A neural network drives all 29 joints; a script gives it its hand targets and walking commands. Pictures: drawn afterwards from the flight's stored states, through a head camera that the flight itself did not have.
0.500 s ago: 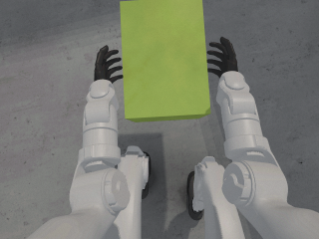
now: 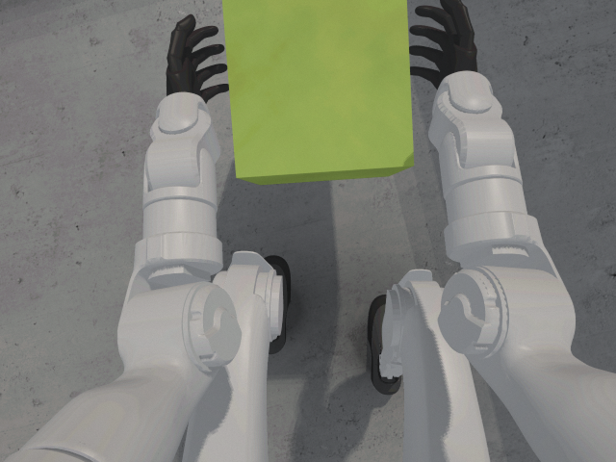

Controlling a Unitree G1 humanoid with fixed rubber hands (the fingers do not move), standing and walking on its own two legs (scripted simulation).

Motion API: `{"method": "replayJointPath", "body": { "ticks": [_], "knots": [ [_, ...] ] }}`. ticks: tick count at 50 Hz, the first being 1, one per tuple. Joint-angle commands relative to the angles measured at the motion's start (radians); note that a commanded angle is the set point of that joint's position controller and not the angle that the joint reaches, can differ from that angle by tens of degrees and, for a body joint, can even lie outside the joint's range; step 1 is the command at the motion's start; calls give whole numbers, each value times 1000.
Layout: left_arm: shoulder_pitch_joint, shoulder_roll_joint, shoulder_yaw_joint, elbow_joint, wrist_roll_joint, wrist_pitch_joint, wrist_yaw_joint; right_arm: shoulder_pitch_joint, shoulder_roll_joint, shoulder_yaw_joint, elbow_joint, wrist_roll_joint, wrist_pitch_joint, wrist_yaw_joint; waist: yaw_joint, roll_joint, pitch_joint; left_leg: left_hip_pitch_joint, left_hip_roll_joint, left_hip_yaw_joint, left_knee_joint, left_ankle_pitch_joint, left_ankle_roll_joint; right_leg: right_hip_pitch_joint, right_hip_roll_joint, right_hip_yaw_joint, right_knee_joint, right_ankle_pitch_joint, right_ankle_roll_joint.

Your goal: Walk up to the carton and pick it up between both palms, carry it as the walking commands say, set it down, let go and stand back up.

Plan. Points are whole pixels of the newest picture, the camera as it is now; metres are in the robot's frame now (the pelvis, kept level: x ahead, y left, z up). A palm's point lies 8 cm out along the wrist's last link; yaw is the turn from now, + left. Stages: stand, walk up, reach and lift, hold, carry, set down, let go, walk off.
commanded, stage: set down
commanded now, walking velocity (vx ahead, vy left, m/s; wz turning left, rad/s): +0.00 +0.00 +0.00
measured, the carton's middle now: (317, 66) +0.57 +0.07 -0.20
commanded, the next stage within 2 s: none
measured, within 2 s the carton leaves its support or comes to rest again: rests again in 1.78 s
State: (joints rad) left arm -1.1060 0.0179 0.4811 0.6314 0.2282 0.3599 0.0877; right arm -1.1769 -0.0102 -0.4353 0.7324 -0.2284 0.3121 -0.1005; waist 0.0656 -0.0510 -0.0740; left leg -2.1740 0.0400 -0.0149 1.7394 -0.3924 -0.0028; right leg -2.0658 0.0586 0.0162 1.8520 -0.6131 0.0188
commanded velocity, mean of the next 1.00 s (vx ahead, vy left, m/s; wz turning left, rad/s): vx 0.00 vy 0.00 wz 0.00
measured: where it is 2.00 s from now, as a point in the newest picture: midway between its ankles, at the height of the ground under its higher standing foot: (328, 340)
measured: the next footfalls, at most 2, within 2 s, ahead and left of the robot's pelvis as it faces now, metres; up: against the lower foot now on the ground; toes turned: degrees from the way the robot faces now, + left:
none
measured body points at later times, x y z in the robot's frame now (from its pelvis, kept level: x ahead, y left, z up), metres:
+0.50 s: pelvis +0.00 +0.00 -0.05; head +0.36 +0.03 +0.21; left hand +0.52 +0.22 -0.21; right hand +0.57 -0.08 -0.20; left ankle +0.14 +0.13 -0.44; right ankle +0.07 -0.12 -0.44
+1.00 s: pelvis +0.00 +0.00 -0.09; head +0.38 +0.02 +0.13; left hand +0.55 +0.22 -0.27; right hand +0.57 -0.08 -0.28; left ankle +0.14 +0.13 -0.44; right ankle +0.07 -0.12 -0.44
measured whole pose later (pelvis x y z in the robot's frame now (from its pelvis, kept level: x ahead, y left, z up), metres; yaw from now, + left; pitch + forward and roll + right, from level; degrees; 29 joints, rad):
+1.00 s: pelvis +0.00 +0.00 -0.09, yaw -1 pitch +40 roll +0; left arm -1.50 0.31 0.31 0.97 0.00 0.26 0.05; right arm -1.49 -0.22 -0.19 0.94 0.00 0.24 -0.13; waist 0.10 -0.02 0.37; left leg -2.33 0.04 -0.04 2.09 -0.46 -0.02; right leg -2.20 0.10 0.02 2.21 -0.70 0.03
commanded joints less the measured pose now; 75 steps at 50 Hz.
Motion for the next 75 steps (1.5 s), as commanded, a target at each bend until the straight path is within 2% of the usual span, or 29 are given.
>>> {"method": "replayJointPath", "body": {
  "ticks": [1, 13, 24, 26, 32, 37, 44, 50, 60, 75],
  "knots": [
    [-667, -837, -499, -2, -158, -41, -279, -596, 909, 460, 34, 139, -26, 276, 49, 10, -1096, 882, -153, 86, -44, 274, -3, 283, 135, -77, -190, 213, 2],
    [-743, -761, -496, 4, -184, -63, -289, -669, 859, 479, 42, 174, -40, 266, 62, 1, -1061, 826, -139, 90, 49, 292, 2, 264, 133, -80, -97, 230, 6],
    [-825, -687, -529, -4, -242, -96, -288, -736, 801, 522, 47, 235, -65, 250, 71, 6, -1040, 823, -127, 85, 143, 337, 4, 262, 134, -80, -2, 268, 3],
    [-827, -689, -530, 0, -260, -105, -285, -758, 787, 528, 43, 245, -70, 246, 62, 1, -1028, 828, -128, 83, 161, 345, 5, 251, 134, -82, 12, 266, 2],
    [-810, -684, -494, 106, -271, -112, -296, -778, 732, 510, 77, 242, -89, 241, 50, -16, -912, 749, -125, 74, 200, 326, 6, 221, 127, -77, 44, 263, -5],
    [-812, -661, -464, 151, -272, -125, -301, -800, 700, 502, 95, 253, -98, 242, 58, -17, -846, 719, -120, 74, 231, 317, 8, 195, 124, -75, 75, 259, -8],
    [-858, -639, -461, 178, -312, -143, -299, -901, 646, 547, 52, 307, -121, 231, 70, -27, -863, 725, -114, 74, 286, 344, 8, 234, 116, -70, 121, 288, -12],
    [-905, -627, -468, 189, -365, -150, -301, -975, 635, 588, 1, 340, -134, 221, 77, -76, -879, 734, -113, 64, 318, 381, 15, 291, 108, -70, 152, 325, -10],
    [-888, -598, -415, 248, -339, -150, -314, -950, 644, 575, 69, 345, -129, 241, 120, -97, -742, 655, -102, 76, 333, 330, 22, 253, 105, -63, 161, 293, -6],
    [-894, -567, -383, 304, -339, -154, -334, -947, 592, 551, 95, 319, -136, 234, 101, -106, -617, 570, -98, 77, 343, 259, 23, 237, 96, -58, 160, 244, -10]
  ]
}}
